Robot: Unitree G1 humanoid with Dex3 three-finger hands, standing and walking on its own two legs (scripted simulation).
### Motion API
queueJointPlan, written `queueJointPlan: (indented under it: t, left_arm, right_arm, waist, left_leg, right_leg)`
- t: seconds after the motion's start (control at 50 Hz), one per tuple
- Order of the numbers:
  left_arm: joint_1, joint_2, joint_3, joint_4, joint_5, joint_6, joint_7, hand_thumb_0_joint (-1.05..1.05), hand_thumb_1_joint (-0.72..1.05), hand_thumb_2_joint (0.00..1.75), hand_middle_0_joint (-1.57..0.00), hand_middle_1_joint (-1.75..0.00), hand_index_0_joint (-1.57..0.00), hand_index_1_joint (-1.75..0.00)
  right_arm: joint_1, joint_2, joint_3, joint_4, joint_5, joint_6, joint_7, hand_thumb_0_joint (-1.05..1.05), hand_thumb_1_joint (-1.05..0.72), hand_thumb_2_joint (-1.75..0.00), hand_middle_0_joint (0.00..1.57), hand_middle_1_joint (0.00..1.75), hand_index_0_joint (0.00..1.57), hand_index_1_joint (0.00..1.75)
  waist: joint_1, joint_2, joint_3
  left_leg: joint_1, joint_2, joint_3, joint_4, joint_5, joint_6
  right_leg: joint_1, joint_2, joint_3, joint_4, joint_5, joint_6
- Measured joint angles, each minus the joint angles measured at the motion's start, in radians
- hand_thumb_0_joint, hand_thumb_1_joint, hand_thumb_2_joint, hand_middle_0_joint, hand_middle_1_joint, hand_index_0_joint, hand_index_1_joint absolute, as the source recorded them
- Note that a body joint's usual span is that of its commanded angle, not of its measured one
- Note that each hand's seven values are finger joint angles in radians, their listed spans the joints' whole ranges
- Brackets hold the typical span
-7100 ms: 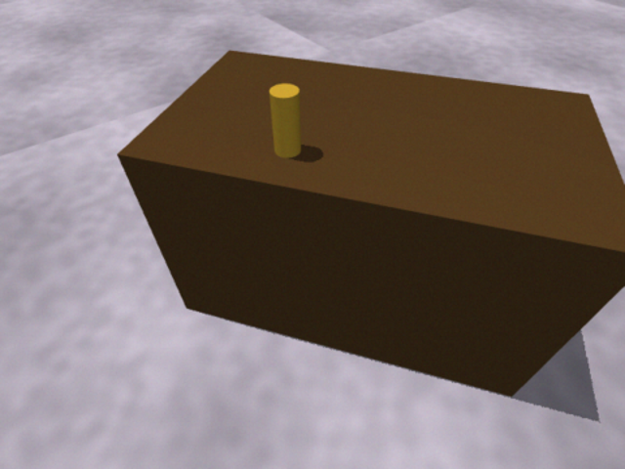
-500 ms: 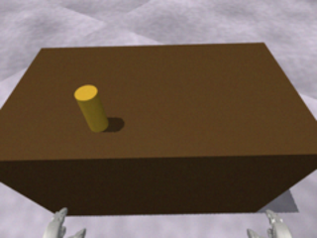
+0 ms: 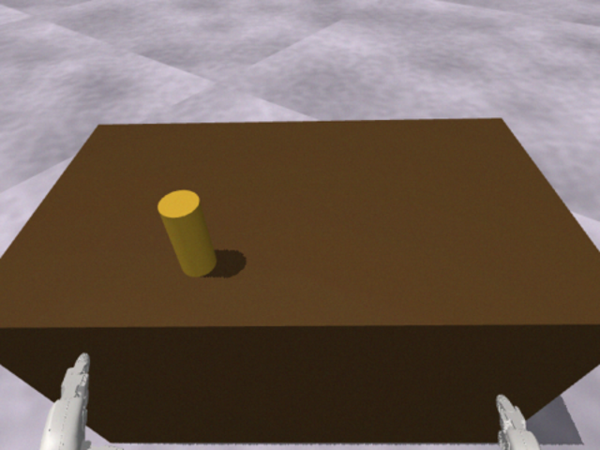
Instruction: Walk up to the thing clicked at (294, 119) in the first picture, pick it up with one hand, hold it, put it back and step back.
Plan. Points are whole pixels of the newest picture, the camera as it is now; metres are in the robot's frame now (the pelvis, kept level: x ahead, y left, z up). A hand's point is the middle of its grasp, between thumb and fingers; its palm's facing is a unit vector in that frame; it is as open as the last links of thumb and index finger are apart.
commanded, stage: rise first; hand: left
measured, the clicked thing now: (189, 235) +0.48 +0.24 +0.00
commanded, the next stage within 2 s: go down in 0.98 s
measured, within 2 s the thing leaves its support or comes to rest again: neither
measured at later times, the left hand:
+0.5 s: hand (88, 419) +0.17 +0.27 +0.03, palm faces +0.34 -0.86 -0.39, open 17.6 cm
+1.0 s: hand (64, 413) +0.16 +0.27 +0.06, palm faces +0.37 -0.83 -0.42, open 17.6 cm
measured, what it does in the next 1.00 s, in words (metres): stands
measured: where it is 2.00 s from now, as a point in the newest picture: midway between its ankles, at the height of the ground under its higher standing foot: outside the picture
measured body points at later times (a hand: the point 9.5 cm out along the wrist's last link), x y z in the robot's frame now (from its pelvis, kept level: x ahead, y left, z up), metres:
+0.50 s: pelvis -0.01 -0.01 +0.00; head -0.01 -0.02 +0.45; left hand +0.15 +0.31 +0.05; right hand +0.15 -0.27 -0.09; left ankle -0.01 +0.14 -0.74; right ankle -0.03 -0.14 -0.74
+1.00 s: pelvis -0.02 -0.01 +0.00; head -0.02 -0.02 +0.45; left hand +0.14 +0.32 +0.09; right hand +0.15 -0.27 -0.09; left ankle -0.01 +0.14 -0.74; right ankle -0.03 -0.14 -0.74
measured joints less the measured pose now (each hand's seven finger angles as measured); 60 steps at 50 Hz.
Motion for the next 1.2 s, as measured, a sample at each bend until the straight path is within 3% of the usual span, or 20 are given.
queueJointPlan:
  t: [0.44,1.12,1.2]
  left_arm:
    - [0.086,0.013,0.063,-0.227,-0.004,-0.055,-0.027,-0.01,-0.56,0.03,-0.06,-0.05,-0.05,-0.05]
    - [0.104,0.041,0.134,-0.336,-0.001,-0.163,-0.044,-0.01,-0.59,0.07,-0.06,-0.06,-0.05,-0.07]
    - [0.09,0.013,0.153,-0.333,-0.014,-0.198,-0.07,-0.01,-0.6,0.06,-0.06,-0.07,-0.06,-0.07]
  right_arm:
    - [0.006,-0.01,-0.038,0.031,-0.012,-0.006,0.012,-0.01,0.5,-0.04,0.06,0.05,0.05,0.05]
    - [0.005,-0.004,-0.061,0.054,-0.012,-0.046,0.022,-0.01,0.5,-0.06,0.06,0.05,0.06,0.05]
    - [-0.003,-0.002,-0.056,0.059,-0.022,-0.048,0.03,-0.01,0.5,-0.06,0.06,0.05,0.05,0.05]
  waist:
    - [0.01,0.02,0.028]
    - [0.02,0.019,0.038]
    - [0.017,0.019,0.023]
  left_leg:
    - [0.023,0.002,-0.01,-0.007,0.012,-0.004]
    - [0.026,-0.004,-0.018,-0.013,0.029,-0.004]
    - [-0.006,-0.004,-0.021,0.024,0.012,-0.003]
  right_leg:
    - [0.023,0.002,-0.01,0.003,0.003,-0.005]
    - [0.024,-0.003,-0.018,0.007,0.011,-0.005]
    - [-0.002,-0.003,-0.02,0.034,-0.002,-0.003]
